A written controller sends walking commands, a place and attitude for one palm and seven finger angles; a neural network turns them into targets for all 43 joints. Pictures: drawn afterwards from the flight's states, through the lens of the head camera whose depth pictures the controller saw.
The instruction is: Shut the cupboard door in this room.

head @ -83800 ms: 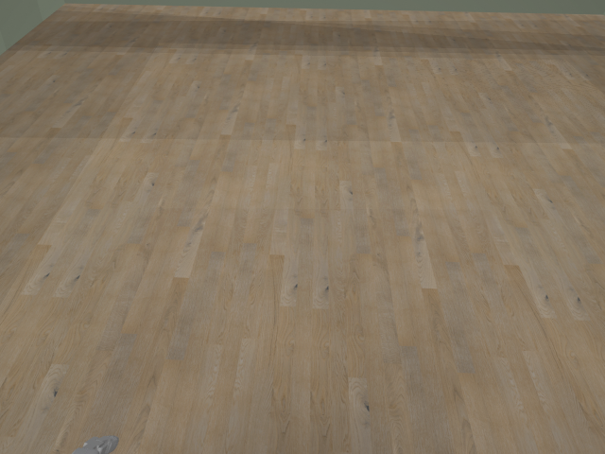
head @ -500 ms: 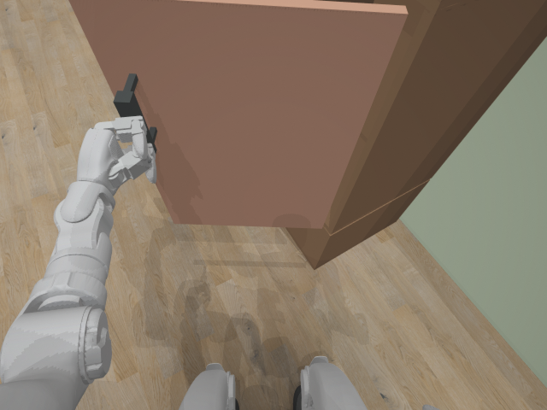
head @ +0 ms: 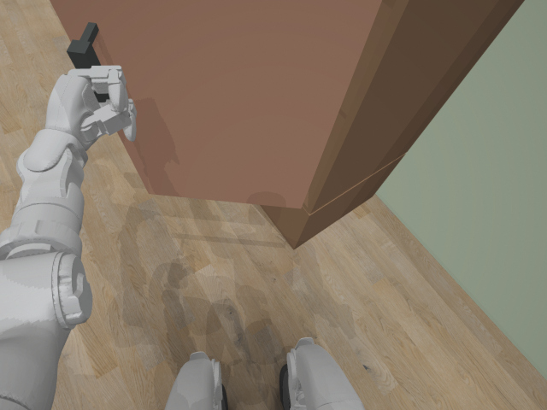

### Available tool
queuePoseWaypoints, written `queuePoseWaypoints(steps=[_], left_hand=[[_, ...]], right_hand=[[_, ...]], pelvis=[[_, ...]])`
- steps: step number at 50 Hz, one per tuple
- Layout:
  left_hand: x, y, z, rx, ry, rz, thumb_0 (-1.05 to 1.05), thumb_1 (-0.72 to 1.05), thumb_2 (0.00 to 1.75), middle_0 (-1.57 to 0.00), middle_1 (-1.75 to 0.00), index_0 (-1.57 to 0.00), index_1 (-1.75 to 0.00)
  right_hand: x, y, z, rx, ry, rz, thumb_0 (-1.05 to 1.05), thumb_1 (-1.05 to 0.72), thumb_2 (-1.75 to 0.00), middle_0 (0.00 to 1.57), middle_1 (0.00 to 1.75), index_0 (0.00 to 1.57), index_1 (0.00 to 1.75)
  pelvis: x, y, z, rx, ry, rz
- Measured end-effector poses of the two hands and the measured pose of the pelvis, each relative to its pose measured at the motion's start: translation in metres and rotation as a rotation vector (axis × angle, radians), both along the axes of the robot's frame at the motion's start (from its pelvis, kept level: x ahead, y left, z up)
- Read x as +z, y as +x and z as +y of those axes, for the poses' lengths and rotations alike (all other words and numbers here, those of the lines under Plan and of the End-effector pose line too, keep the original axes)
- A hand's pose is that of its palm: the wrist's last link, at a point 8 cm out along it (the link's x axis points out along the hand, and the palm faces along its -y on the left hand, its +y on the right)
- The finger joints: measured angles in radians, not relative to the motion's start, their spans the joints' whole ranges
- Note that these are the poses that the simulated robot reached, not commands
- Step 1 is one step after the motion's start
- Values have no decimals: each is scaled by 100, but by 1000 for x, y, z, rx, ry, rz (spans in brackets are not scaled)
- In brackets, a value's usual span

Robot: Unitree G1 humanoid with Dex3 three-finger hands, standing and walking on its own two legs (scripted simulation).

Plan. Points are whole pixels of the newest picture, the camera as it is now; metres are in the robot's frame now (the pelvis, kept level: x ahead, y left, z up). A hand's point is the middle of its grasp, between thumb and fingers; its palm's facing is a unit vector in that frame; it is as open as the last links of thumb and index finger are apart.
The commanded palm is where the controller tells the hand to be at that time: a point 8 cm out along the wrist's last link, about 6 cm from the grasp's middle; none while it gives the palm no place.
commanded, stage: push the door shut along its arc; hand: left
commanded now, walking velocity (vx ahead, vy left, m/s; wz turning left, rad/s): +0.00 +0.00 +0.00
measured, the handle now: (102, 74) +0.59 +0.20 +0.08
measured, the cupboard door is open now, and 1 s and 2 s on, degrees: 51 36 36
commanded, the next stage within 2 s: pull the fist back off the door in 0.80 s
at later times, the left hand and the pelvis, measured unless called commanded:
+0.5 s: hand (169, 78) +0.58 +0.11 +0.08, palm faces -0.35 -0.94 -0.01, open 3.1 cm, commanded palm +0.59 +0.15 +0.08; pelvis +0.00 +0.01 -0.02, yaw -2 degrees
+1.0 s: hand (178, 54) +0.63 +0.09 +0.08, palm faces -0.17 -0.98 +0.11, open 3.1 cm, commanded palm +0.61 +0.10 +0.08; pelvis +0.01 +0.00 -0.03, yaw -2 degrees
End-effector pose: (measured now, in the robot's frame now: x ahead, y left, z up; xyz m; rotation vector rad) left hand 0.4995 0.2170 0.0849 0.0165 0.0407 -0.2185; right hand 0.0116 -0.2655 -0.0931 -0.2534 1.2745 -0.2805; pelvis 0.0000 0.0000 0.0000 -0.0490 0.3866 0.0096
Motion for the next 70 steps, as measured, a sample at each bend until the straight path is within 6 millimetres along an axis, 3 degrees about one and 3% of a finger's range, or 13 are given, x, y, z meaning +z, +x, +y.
queuePoseWaypoints(steps=[9, 29, 45, 47, 51, 55, 62, 70], left_hand=[[0, 31, -9, -53, 2, 3, 2, 90, 90, -130, -150, -130, -150], [-2, 89, -61, -144, 1, 41, 2, 90, 90, -130, -150, -130, -150], [-1, 112, -68, -185, 19, 59, 0, 90, 92, -130, -150, -130, -150], [-1, 114, -69, -157, -10, 58, 1, 90, 93, -130, -150, -130, -150], [-9, 115, -66, 119, -122, 65, 2, 87, 91, -130, -150, -130, -150], [-15, 106, -71, 304, -13, 13, 2, 88, 90, -130, -150, -130, -150], [-17, 92, -91, 264, 7, 29, 2, 90, 90, -130, -150, -130, -150], [-2, 72, -87, 280, 17, -1, 2, 90, 90, -130, -150, -130, -150]], right_hand=[[-5, -13, 0, -7, -28, 43, 0, -91, -89, 20, 30, 20, 30], [-10, -57, 21, -110, -1, 157, 0, -91, -89, 20, 30, 20, 30], [-10, -63, 13, -117, -37, 203, 0, -91, -89, 20, 30, 20, 30], [-9, -62, 12, -107, -41, 203, 0, -91, -89, 20, 30, 20, 30], [-9, -59, 16, -59, 5, 207, 0, -91, -89, 20, 30, 20, 29], [-10, -56, 25, -28, 77, 218, 0, -91, -90, 20, 30, 20, 29], [-5, -55, 33, -72, 134, 222, 0, -91, -89, 20, 30, 20, 29], [5, -46, 25, -74, 143, 188, 0, -91, -90, 20, 30, 20, 29]], pelvis=[[-11, -3, 3, 2, -15, 52], [-20, 6, 5, -25, -20, 119], [-28, 8, -1, -18, -28, 159], [-29, 9, -1, -16, -31, 166], [-28, 9, -2, -14, -31, 174], [-24, 11, -4, -11, -24, 173], [-9, 18, -7, -14, -10, 136], [6, 27, -10, -25, 9, 84]])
